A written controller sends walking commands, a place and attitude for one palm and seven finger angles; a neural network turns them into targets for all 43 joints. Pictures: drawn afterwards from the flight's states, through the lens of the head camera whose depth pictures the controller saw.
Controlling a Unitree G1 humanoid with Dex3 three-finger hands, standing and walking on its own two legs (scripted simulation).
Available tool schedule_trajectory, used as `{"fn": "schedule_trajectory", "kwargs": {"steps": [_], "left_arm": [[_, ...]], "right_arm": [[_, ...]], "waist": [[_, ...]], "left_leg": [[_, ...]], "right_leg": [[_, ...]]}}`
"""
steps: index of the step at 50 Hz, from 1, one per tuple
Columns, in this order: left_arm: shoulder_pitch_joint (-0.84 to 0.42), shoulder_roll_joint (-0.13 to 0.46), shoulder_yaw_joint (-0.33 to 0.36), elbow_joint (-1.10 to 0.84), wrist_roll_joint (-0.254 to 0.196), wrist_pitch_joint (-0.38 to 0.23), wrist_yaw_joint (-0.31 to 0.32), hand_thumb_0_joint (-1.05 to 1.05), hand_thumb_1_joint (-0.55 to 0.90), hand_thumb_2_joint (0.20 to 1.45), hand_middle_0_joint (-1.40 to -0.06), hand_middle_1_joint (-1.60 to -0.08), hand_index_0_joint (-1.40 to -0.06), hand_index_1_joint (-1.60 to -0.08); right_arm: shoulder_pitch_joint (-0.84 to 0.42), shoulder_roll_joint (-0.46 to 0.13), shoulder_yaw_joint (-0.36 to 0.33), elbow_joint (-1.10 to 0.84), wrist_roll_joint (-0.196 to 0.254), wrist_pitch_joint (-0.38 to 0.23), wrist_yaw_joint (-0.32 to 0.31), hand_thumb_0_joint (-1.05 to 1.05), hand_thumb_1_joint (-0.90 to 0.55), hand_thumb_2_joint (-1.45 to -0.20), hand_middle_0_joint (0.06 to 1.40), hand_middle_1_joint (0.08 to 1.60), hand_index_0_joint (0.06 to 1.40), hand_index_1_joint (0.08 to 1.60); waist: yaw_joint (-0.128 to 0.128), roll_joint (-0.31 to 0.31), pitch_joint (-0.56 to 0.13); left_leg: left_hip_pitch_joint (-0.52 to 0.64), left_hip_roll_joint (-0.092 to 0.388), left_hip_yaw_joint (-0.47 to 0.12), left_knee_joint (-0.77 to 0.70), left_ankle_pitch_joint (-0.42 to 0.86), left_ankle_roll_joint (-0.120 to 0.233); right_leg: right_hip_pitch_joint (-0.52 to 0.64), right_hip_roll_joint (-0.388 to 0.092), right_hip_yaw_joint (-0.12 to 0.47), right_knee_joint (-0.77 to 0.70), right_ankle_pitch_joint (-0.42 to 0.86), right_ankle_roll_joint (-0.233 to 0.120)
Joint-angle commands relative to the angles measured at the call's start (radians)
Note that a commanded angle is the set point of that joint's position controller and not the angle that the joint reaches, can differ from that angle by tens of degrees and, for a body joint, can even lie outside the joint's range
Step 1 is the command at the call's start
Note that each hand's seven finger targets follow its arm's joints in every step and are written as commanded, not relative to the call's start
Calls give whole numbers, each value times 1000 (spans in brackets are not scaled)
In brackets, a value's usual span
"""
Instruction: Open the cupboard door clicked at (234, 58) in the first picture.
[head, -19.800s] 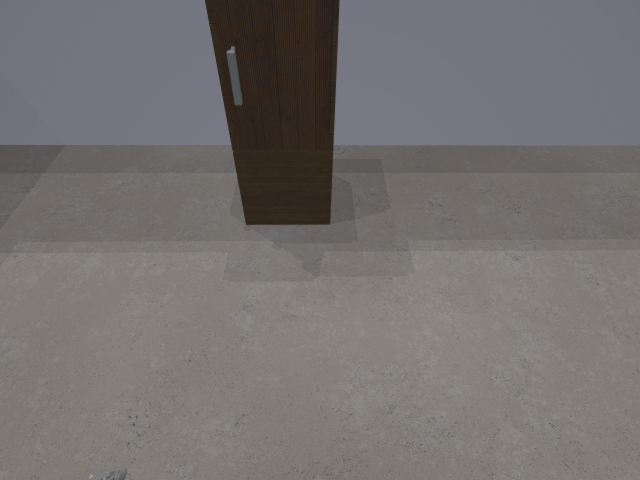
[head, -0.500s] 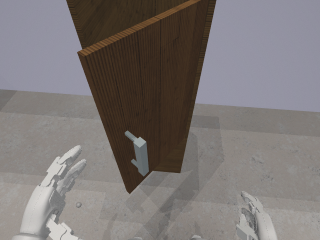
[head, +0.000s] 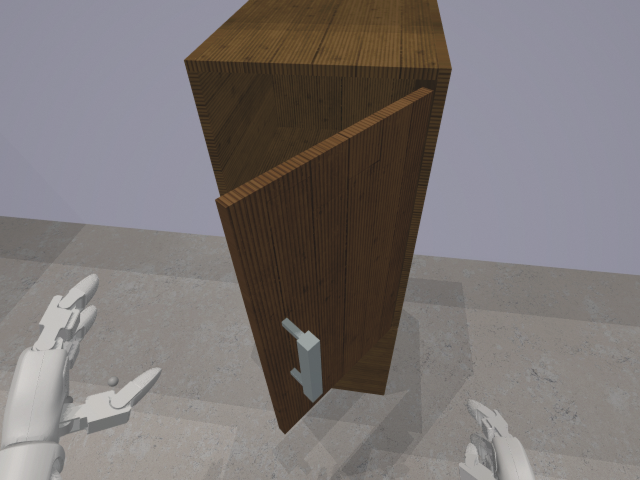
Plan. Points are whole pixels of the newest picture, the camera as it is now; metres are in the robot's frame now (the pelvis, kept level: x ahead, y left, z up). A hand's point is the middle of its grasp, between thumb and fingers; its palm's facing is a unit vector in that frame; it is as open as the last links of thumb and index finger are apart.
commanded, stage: draw the hand back to the body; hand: left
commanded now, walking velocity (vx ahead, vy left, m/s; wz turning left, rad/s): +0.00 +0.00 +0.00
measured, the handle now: (301, 360) +0.31 +0.08 -0.06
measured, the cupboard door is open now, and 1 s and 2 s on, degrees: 54 54 54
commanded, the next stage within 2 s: step back with the hand held close in 0.60 s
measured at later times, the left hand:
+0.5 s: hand (82, 356) +0.18 +0.25 +0.16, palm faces +0.43 -0.80 -0.42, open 7.6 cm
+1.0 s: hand (75, 367) +0.17 +0.24 +0.16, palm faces +0.35 -0.79 -0.51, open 7.5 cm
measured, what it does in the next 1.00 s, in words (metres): stands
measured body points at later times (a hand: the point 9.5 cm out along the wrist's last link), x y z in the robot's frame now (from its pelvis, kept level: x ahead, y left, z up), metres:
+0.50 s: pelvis -0.01 -0.01 +0.01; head -0.03 -0.03 +0.46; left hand +0.15 +0.29 +0.18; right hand +0.17 -0.24 -0.08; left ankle -0.05 +0.09 -0.73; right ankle -0.01 -0.11 -0.73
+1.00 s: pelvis -0.04 -0.01 +0.01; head -0.03 -0.02 +0.46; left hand +0.14 +0.28 +0.19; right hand +0.14 -0.26 -0.08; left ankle -0.05 +0.09 -0.73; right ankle -0.01 -0.11 -0.73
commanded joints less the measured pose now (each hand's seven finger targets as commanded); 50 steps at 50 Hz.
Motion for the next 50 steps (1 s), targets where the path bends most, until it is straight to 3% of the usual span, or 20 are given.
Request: {"fn": "schedule_trajectory", "kwargs": {"steps": [1,3,6,11,13,15,21,26,29,35,36,37,38,39,40,45,49,50], "left_arm": [[-78,157,151,-226,-3,-77,12,0,550,750,-187,-300,-187,-300],[-98,181,184,-246,-3,-84,13,0,620,780,-190,-300,-190,-300],[-114,188,213,-237,-11,-87,10,0,725,825,-194,-300,-194,-300],[-183,223,275,-228,-17,-99,12,0,900,900,-200,-300,-200,-300],[-152,173,235,-184,-18,-97,3,0,900,900,-200,-300,-200,-300],[-138,167,231,-152,-20,-96,-1,0,900,900,-200,-300,-200,-300],[-164,217,259,-233,-15,-113,5,0,900,900,-200,-300,-200,-300],[-177,221,265,-229,-13,-120,9,0,900,900,-200,-300,-200,-300],[-179,207,252,-206,-15,-124,8,0,900,900,-200,-300,-200,-300],[-175,202,249,-172,-16,-130,4,0,900,900,-200,-300,-200,-300],[-301,224,245,-245,-15,-140,8,0,900,900,-200,-300,-200,-300],[-335,328,362,-251,-5,-175,19,0,900,900,-200,-300,-200,-300],[-210,246,308,-157,-4,-171,10,0,900,900,-200,-300,-200,-300],[-164,223,284,-165,-2,-172,6,0,900,900,-200,-300,-200,-300],[-151,230,292,-205,-1,-185,5,0,900,900,-200,-300,-200,-300],[-39,251,326,-250,-12,-199,20,0,900,900,-200,-300,-200,-300],[-7,268,349,-260,-19,-192,26,0,900,900,-200,-300,-200,-300],[-10,270,349,-272,-20,-191,26,0,900,900,-200,-300,-200,-300]], "right_arm": [[-125,-110,-51,-143,-1,-51,4,0,-900,-900,200,300,200,300],[-126,-112,-55,-138,-5,-51,9,0,-900,-900,200,300,200,300],[-137,-113,-60,-131,-5,-44,12,0,-900,-900,200,300,200,300],[-150,-115,-64,-114,-6,-32,13,0,-900,-900,200,300,200,300],[-147,-116,-70,-110,-3,-26,18,0,-900,-900,200,300,200,300],[-154,-121,-75,-110,-5,-20,18,0,-900,-900,200,300,200,300],[-166,-119,-77,-116,-8,-26,14,0,-900,-900,200,300,200,300],[-172,-115,-76,-103,-7,-40,8,0,-900,-900,200,300,200,300],[-170,-113,-79,-97,-5,-44,7,0,-900,-900,200,300,200,300],[-176,-114,-83,-86,-7,-52,3,0,-900,-900,200,300,200,300],[-184,-118,-80,-86,-6,-57,3,0,-900,-900,200,300,200,300],[-155,-130,-77,-122,9,-35,-1,0,-900,-900,200,300,200,300],[-150,-122,-84,-103,0,-18,0,0,-900,-900,200,300,200,300],[-152,-128,-88,-112,-4,-6,4,0,-900,-900,200,300,200,300],[-161,-126,-90,-117,-6,0,5,0,-900,-900,200,300,200,300],[-160,-135,-104,-135,-6,28,-5,0,-900,-900,200,300,200,300],[-161,-135,-117,-157,4,53,-9,0,-900,-900,200,300,200,300],[-170,-136,-117,-162,6,56,-10,0,-900,-900,200,300,200,300]], "waist": [[-3,22,-31],[0,21,-53],[0,-18,-33],[4,20,-13],[-1,0,13],[4,-31,23],[8,7,-36],[7,28,-1],[3,-10,23],[5,-21,41],[-6,-2,7],[-49,-45,105],[-52,-81,87],[-53,-89,67],[-51,-41,31],[-53,4,-106],[-54,-60,-134],[-53,-40,-130]], "left_leg": [[-5,59,-38,-136,530,-55],[20,59,-39,-148,550,-57],[28,61,-32,-163,555,-54],[42,58,-24,-181,507,-47],[40,61,-21,-191,490,-45],[33,58,-18,-198,451,-35],[45,49,-16,-201,433,-31],[43,45,-12,-207,386,-28],[44,45,-9,-212,341,-23],[46,42,-2,-214,291,-15],[60,39,-6,-213,292,-12],[-29,55,-36,-174,215,-1],[-15,52,-41,-140,208,1],[-7,49,-35,-121,213,0],[-9,49,-32,-120,247,-3],[-38,73,-46,-137,417,-19],[-74,84,-52,-120,476,-26],[-81,82,-56,-120,467,-28]], "right_leg": [[144,-9,30,-92,293,-22],[166,-5,31,-104,308,-22],[182,-5,34,-123,334,-21],[186,-3,45,-150,318,-23],[173,-2,40,-156,296,-19],[178,-2,44,-170,286,-21],[211,-4,55,-169,293,-20],[190,-4,61,-190,259,-20],[170,-1,62,-207,216,-17],[155,-3,76,-234,166,-14],[164,-6,82,-232,172,-13],[44,-53,164,-281,162,-10],[19,-76,170,-294,142,-15],[0,-86,171,-297,134,-17],[22,-92,160,-276,188,-23],[112,-82,113,-149,391,-23],[126,-76,111,-98,470,-17],[115,-78,112,-96,458,-21]]}}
